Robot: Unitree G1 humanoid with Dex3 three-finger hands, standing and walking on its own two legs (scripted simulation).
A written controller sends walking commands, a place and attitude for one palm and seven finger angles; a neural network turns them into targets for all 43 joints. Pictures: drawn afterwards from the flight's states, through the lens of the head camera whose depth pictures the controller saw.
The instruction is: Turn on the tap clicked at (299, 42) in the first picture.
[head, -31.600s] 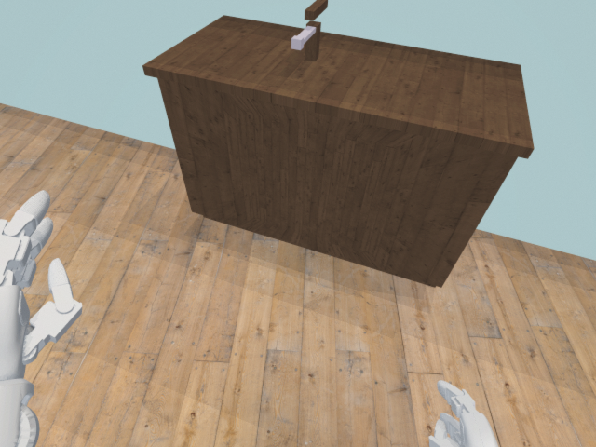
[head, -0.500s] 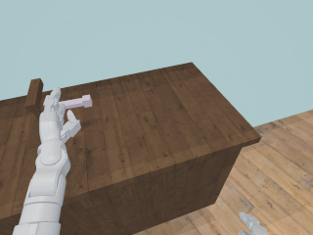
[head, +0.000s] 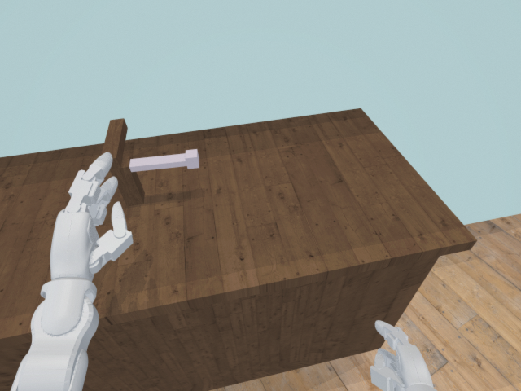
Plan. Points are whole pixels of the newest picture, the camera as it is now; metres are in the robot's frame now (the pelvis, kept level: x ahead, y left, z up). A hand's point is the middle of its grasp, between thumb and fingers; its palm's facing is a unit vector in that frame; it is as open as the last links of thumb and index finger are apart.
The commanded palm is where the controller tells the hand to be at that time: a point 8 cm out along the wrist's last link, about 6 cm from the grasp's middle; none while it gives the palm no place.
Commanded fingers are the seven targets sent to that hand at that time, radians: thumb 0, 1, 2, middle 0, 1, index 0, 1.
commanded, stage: draw the hand back beside the body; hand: left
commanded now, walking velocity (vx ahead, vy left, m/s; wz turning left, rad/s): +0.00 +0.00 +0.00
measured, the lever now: (192, 159) +0.52 +0.20 +0.08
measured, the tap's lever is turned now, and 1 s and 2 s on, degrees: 86 86 86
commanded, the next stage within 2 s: step back with the hand held close in 0.64 s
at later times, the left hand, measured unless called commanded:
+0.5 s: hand (71, 278) +0.20 +0.25 +0.15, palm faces +0.41 -0.85 -0.33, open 7.5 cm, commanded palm +0.16 +0.29 +0.16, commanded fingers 0.00 0.90 0.90 -0.20 -0.30 -0.20 -0.30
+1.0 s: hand (82, 272) +0.20 +0.24 +0.15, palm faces +0.34 -0.85 -0.39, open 7.4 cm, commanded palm +0.15 +0.29 +0.17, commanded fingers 0.00 0.90 0.90 -0.20 -0.30 -0.20 -0.30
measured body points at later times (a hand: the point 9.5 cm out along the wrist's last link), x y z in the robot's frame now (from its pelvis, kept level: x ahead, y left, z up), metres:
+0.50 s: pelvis +0.00 +0.01 +0.00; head -0.02 -0.01 +0.45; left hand +0.17 +0.30 +0.17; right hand +0.20 -0.21 -0.09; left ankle +0.00 +0.11 -0.75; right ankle +0.01 -0.08 -0.75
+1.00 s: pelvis -0.01 +0.01 -0.01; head +0.00 -0.01 +0.44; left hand +0.18 +0.29 +0.17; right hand +0.18 -0.23 -0.09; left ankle +0.00 +0.11 -0.75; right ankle +0.01 -0.08 -0.75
